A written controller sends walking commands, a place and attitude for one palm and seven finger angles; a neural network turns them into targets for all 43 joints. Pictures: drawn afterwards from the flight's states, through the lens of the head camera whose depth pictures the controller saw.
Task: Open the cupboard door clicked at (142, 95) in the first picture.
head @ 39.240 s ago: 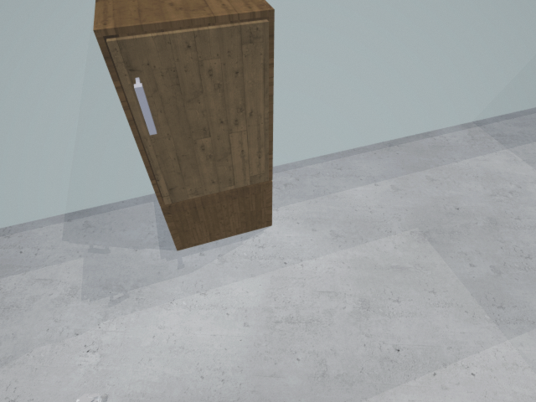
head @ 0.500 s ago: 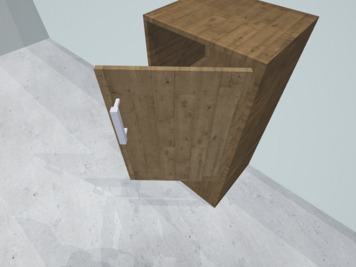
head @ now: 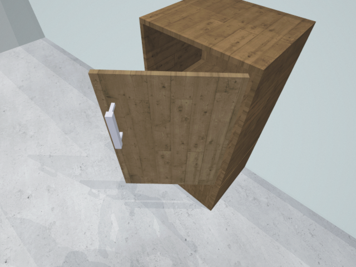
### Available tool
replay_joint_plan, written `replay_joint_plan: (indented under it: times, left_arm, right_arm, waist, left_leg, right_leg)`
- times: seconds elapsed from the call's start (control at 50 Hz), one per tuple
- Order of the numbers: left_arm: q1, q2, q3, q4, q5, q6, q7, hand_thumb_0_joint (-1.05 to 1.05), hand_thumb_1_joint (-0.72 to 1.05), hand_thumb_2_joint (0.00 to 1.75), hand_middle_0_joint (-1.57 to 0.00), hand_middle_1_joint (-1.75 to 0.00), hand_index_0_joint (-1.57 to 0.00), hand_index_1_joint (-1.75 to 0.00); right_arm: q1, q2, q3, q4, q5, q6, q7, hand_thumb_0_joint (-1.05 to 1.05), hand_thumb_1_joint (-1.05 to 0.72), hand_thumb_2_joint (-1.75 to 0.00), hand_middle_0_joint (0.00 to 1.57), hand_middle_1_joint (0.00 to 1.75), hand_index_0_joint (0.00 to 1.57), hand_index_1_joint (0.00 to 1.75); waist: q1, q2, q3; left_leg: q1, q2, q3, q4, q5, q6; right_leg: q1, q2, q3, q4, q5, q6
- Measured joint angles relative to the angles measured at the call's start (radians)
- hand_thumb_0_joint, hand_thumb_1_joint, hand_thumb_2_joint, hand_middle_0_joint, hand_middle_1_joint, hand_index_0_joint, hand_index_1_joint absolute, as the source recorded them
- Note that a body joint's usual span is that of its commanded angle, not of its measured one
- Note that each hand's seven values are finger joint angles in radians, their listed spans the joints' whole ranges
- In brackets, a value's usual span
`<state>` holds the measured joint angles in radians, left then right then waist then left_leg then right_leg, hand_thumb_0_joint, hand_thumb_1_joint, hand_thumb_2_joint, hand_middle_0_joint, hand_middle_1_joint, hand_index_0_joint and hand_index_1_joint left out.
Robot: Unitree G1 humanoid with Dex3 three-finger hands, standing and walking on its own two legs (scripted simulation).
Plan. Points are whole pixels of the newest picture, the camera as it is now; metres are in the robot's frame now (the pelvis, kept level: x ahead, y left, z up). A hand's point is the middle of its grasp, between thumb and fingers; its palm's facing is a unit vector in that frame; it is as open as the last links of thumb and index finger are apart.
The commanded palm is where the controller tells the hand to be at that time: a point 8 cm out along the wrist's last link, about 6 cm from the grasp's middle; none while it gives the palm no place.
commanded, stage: look again from close up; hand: left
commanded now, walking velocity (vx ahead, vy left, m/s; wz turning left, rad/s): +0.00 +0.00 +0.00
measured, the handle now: (115, 126) +0.49 +0.22 -0.02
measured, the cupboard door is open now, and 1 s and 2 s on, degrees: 40 40 40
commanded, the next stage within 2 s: raise the hand with hooked fingers in 0.50 s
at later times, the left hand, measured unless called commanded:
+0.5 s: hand out of the picture +0.00 +0.18 -0.17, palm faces +0.01 -0.98 -0.20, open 7.4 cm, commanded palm none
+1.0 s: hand (100, 266) +0.14 +0.18 -0.07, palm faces +0.04 -1.00 +0.00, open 8.5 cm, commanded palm +0.12 +0.24 -0.05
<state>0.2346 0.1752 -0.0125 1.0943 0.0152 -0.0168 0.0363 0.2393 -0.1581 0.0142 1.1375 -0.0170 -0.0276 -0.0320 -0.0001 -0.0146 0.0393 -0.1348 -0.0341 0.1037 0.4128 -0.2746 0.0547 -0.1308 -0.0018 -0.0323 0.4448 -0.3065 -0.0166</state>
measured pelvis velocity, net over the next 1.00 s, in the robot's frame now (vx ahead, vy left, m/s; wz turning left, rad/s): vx -0.06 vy -0.03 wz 0.04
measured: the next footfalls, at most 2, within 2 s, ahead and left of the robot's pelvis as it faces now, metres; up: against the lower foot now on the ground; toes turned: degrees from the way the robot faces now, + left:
none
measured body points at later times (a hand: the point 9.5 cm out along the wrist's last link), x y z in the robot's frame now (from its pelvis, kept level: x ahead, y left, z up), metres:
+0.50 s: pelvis -0.01 +0.00 +0.00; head +0.01 +0.00 +0.45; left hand +0.00 +0.23 -0.16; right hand +0.02 -0.24 -0.15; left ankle -0.03 +0.08 -0.74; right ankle -0.04 -0.11 -0.74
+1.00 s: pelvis -0.06 -0.03 -0.09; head -0.02 -0.02 +0.36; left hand +0.13 +0.23 -0.06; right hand +0.18 -0.28 -0.12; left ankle -0.03 +0.08 -0.74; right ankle -0.04 -0.11 -0.74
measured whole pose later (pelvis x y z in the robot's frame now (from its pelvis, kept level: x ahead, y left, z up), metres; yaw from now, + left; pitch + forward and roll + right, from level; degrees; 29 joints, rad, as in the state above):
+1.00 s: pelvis -0.06 -0.03 -0.09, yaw +2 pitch +13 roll +1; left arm 0.31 0.21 0.20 0.28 -0.31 -0.52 -0.40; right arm 0.14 -0.29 -0.05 0.50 0.03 -0.23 -0.02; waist 0.02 -0.03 -0.16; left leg -0.88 0.01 0.06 1.13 -0.49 0.03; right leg -0.85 0.00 -0.09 1.15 -0.54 -0.07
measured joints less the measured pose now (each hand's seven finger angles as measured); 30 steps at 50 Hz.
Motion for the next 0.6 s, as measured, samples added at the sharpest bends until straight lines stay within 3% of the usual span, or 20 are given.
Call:
replay_joint_plan:
  times: [0.6]
  left_arm:
    - [0.013, 0.007, 0.000, 0.022, 0.002, 0.001, -0.009, 0.00, 0.91, 0.90, -0.20, -0.30, -0.20, -0.30]
  right_arm:
    - [-0.021, -0.017, 0.002, 0.008, 0.000, 0.000, 0.005, 0.01, -0.91, -0.90, 0.20, 0.29, 0.20, 0.30]
  waist:
    - [0.010, -0.002, 0.004]
  left_leg:
    - [0.011, 0.002, -0.008, -0.051, 0.042, -0.006]
  right_leg:
    - [0.011, 0.004, -0.008, -0.045, 0.036, -0.006]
